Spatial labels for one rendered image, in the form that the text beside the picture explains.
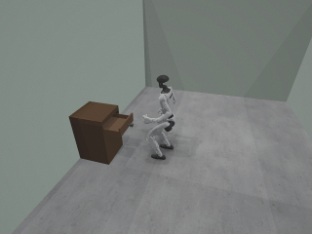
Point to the cabinet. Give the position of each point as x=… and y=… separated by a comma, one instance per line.
x=87, y=126

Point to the robot shin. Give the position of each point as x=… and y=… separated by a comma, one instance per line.
x=163, y=137
x=154, y=144

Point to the drawer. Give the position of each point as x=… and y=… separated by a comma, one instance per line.
x=118, y=124

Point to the right robot shin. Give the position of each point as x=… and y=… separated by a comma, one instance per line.
x=163, y=137

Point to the robot left upper arm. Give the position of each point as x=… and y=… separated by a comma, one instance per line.
x=163, y=101

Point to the robot left hand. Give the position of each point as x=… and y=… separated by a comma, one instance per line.
x=146, y=120

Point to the robot left forearm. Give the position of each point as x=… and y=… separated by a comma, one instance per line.
x=160, y=119

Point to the robot right upper arm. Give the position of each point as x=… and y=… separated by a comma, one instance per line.
x=174, y=97

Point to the left robot shin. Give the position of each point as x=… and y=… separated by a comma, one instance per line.
x=154, y=144

